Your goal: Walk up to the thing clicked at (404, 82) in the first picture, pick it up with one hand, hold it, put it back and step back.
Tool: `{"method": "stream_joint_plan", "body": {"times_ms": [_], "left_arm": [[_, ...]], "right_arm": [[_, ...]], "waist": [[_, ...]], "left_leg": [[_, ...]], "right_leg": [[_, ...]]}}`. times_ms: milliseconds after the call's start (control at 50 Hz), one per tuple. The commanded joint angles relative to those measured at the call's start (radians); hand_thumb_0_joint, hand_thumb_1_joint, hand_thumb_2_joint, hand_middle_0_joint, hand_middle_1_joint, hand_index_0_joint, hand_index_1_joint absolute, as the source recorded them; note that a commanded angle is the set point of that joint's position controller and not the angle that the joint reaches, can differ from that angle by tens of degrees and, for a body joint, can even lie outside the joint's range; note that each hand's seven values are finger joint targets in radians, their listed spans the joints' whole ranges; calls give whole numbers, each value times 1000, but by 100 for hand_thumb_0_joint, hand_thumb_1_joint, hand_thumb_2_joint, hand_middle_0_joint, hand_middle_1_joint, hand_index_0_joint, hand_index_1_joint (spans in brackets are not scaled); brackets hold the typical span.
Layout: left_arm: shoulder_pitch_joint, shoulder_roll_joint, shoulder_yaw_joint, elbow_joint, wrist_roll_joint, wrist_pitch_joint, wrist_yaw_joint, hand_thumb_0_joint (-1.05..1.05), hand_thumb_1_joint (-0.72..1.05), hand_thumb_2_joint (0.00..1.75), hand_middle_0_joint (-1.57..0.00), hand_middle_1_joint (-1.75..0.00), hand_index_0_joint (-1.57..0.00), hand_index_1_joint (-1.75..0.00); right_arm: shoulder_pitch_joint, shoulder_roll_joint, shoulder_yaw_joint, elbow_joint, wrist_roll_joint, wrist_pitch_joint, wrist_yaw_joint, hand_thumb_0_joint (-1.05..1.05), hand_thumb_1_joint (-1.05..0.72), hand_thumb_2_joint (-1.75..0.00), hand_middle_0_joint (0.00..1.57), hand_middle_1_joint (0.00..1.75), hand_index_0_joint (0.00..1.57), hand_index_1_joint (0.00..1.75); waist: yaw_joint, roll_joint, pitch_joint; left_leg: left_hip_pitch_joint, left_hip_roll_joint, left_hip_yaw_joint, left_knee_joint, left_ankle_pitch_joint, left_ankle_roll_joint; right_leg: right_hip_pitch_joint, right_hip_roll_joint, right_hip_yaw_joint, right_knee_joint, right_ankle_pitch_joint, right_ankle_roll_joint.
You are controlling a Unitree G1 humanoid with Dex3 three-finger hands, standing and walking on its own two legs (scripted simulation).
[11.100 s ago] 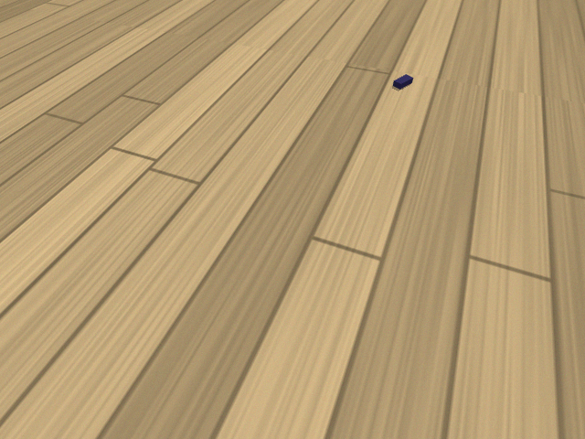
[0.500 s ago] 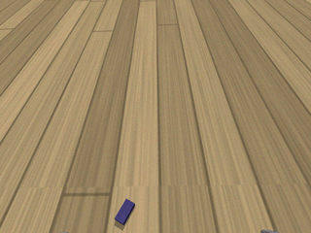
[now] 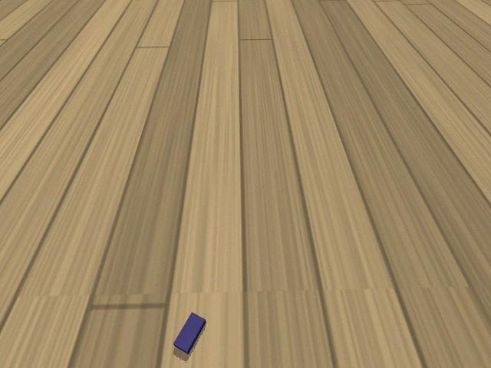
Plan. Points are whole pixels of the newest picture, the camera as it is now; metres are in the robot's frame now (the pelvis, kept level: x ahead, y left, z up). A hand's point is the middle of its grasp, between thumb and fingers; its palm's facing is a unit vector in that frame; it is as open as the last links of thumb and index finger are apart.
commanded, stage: walk up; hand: left
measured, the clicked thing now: (190, 332) +0.39 +0.23 -0.76
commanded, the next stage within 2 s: stand in 0.36 s
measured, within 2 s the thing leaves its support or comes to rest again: neither
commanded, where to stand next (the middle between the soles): +0.03 +0.02 m, yaw +2 degrees
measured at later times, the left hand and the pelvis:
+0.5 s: hand out of the picture +0.08 +0.26 -0.15, palm faces -0.02 -0.94 -0.34, open 7.4 cm; pelvis +0.00 +0.01 +0.00, yaw +0 degrees
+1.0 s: hand out of the picture +0.06 +0.27 -0.15, palm faces -0.02 -0.94 -0.34, open 7.4 cm; pelvis +0.00 +0.02 +0.00, yaw +0 degrees
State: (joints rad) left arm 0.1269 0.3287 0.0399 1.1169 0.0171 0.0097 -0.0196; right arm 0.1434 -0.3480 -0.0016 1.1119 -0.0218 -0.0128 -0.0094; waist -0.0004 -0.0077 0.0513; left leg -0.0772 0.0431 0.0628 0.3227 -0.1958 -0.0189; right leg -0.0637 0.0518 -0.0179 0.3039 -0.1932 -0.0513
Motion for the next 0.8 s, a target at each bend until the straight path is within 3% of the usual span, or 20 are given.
{"method": "stream_joint_plan", "body": {"times_ms": [0, 320, 340, 440, 640, 780], "left_arm": [[-57, 220, 40, -64, -5, -25, 16, 0, 90, 90, -20, -30, -20, -30], [-71, 215, 31, -54, -7, -24, 19, 0, 90, 90, -20, -30, -20, -30], [-70, 211, 17, -58, -8, -34, 25, 0, 90, 90, -20, -30, -20, -30], [-61, 227, 12, -53, -8, -46, 32, 0, 90, 90, -20, -30, -20, -30], [-59, 230, 2, -47, -12, -47, 35, 0, 90, 90, -20, -30, -20, -30], [-53, 234, 1, -47, -12, -48, 34, 0, 90, 90, -20, -30, -20, -30]], "right_arm": [[-55, -207, -44, -66, 6, -31, -16, 0, -90, -90, 20, 30, 20, 30], [-54, -208, -50, -57, 5, -34, -15, 0, -90, -90, 20, 30, 20, 30], [-71, -209, -44, -54, 6, -28, -14, 0, -90, -90, 20, 30, 20, 30], [-67, -201, -38, -52, 9, -23, -8, 0, -90, -90, 20, 30, 20, 30], [-76, -205, -35, -43, 9, -18, -2, 0, -90, -90, 20, 30, 20, 30], [-77, -207, -33, -42, 8, -23, -1, 0, -90, -90, 20, 30, 20, 30]], "waist": [[5, 24, -62], [-2, 1, -48], [3, 33, -46], [-3, 0, -78], [-5, 0, -54], [-4, 11, -76]], "left_leg": [[23, 109, -99, -52, 133, 54], [21, 110, -103, -65, 168, 47], [17, 116, -111, -57, 192, 46], [48, 114, -110, -61, 209, 45], [39, 110, -119, -76, 145, 42], [47, 114, -122, -74, 186, 42]], "right_leg": [[-34, -159, 131, -51, 147, 8], [-35, -158, 129, -46, 184, 15], [-23, -186, 139, -59, 224, 20], [-8, -186, 130, -54, 274, 26], [-35, -185, 130, -76, 187, 27], [-19, -189, 127, -62, 210, 26]]}}
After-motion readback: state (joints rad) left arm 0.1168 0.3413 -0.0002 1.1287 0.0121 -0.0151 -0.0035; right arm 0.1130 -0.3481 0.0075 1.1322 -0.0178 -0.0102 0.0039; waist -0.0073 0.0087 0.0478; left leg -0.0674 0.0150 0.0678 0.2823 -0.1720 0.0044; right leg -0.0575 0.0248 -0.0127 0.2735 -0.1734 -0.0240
